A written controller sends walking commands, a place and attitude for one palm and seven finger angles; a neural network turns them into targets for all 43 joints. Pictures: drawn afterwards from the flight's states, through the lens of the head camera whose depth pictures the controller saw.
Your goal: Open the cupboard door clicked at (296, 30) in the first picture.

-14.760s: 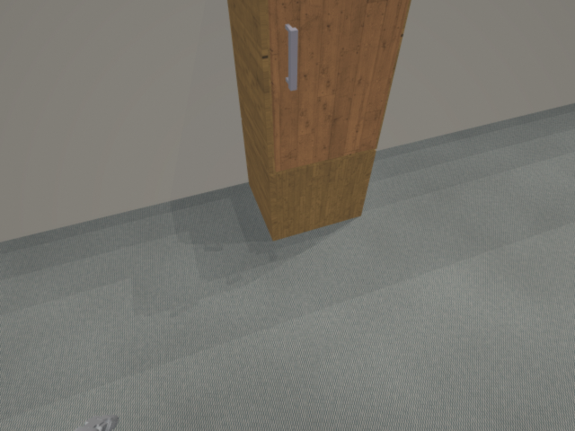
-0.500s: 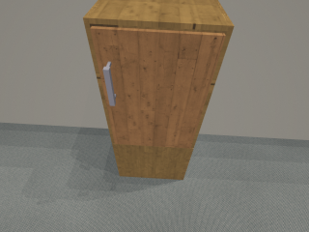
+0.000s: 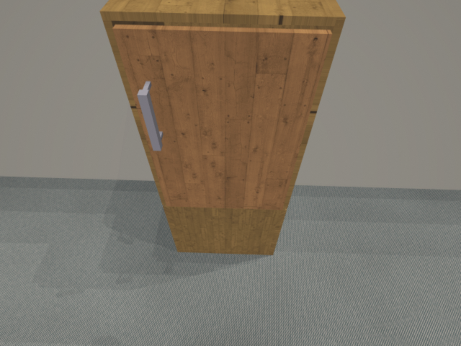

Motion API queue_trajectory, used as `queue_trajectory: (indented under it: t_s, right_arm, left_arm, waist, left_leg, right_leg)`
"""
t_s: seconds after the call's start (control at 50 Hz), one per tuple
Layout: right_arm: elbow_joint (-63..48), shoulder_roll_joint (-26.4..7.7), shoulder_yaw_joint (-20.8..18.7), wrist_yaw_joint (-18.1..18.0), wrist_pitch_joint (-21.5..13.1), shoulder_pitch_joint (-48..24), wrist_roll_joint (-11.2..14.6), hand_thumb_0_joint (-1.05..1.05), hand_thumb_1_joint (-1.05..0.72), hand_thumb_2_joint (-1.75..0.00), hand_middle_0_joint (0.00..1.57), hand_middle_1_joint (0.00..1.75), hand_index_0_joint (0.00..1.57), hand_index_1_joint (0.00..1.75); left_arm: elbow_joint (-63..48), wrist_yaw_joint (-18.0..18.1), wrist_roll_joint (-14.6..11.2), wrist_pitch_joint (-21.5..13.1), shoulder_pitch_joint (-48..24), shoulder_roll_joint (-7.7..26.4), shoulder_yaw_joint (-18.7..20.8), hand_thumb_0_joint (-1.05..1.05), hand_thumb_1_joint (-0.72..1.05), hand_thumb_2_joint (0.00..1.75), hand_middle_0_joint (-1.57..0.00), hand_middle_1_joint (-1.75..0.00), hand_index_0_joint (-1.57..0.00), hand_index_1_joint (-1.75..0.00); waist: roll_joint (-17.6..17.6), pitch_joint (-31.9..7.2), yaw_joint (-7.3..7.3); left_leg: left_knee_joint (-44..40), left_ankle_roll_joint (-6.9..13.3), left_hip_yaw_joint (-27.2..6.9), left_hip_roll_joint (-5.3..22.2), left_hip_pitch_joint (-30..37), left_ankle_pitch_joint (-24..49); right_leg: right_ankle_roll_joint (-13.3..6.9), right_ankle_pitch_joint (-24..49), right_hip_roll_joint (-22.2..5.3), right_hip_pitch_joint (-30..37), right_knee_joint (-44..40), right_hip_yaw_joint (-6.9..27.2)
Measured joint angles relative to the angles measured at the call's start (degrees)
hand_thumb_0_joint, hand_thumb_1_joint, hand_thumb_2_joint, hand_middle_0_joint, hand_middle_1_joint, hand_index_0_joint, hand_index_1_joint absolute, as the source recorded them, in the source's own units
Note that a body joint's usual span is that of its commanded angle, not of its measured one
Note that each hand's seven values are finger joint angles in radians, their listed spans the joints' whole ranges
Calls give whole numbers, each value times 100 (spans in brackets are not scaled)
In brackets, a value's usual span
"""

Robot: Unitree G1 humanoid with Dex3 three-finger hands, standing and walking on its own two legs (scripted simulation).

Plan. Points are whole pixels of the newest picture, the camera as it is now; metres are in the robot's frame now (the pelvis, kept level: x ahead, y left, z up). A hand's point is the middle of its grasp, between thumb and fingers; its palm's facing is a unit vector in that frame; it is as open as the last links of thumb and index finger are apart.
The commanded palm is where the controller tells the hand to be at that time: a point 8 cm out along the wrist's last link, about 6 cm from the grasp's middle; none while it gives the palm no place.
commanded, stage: come to a stop and stand still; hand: left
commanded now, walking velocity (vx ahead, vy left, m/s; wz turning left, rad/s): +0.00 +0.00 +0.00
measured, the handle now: (152, 117) +0.56 +0.21 +0.07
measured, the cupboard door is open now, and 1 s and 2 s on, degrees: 0 0 0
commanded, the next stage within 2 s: look again from close up in 0.44 s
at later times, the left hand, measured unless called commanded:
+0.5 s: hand out of the picture -0.05 +0.18 -0.17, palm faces +0.03 -0.98 -0.20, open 7.3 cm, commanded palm none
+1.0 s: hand out of the picture +0.03 +0.21 -0.16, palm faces +0.00 -0.97 -0.26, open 7.3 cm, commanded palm none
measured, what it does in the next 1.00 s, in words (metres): stands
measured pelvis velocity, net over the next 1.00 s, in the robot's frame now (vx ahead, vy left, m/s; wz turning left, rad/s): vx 0.00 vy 0.01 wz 0.00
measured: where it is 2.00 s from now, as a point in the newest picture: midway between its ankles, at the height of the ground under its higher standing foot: outside the picture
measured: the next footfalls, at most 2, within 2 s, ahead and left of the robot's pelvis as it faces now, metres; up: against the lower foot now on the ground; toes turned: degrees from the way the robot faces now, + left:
none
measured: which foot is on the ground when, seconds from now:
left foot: down 0.00-1.00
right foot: down 0.00-1.00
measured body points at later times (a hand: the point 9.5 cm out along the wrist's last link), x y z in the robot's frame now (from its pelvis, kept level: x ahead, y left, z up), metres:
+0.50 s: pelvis -0.03 +0.01 +0.01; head -0.02 +0.01 +0.46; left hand -0.05 +0.23 -0.15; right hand -0.04 -0.22 -0.15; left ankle +0.00 +0.11 -0.73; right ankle +0.00 -0.11 -0.73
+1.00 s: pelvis +0.00 +0.01 +0.01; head +0.00 +0.00 +0.45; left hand +0.03 +0.26 -0.14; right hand +0.03 -0.22 -0.16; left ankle +0.00 +0.11 -0.73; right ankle +0.00 -0.11 -0.73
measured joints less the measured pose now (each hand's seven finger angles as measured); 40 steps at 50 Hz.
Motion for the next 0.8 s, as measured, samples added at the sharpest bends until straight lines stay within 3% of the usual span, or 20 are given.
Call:
queue_trajectory:
  t_s: [0.24,0.46,0.6,0.8]
  right_arm:
    - [102,-43,104,147,-33,199,-51,1,-92,-90,19,30,20,30]
    - [366,5,155,133,-60,589,-32,1,-91,-90,20,30,20,30]
    - [-85,-111,152,171,-15,723,-66,1,-91,-90,19,30,20,30]
    - [-31,-137,208,144,-113,531,-46,2,-93,-90,20,30,20,30]
  left_arm:
    - [18,-122,12,-17,-9,25,-82,0,92,90,-20,-30,-20,-30]
    - [381,-139,-6,-47,416,0,-108,0,91,90,-20,-30,-20,-30]
    - [452,-87,8,-40,582,-150,-212,0,91,90,-20,-30,-20,-30]
    - [394,-94,-1,-139,380,-115,-186,0,91,90,-20,-30,-20,-30]
  waist:
    - [3,-267,10]
    - [-38,-215,19]
    - [244,-206,-86]
    - [351,-307,12]
  left_leg:
    - [-521,33,-81,-18,-1,503]
    - [-670,55,-107,-36,2,614]
    - [106,154,-106,-62,-395,199]
    - [-259,203,39,-208,-40,247]
  right_leg:
    - [24,518,-2,68,-602,-86]
    - [41,647,-15,106,-803,-112]
    - [54,283,-65,-215,-164,-117]
    - [174,213,-202,-52,-199,37]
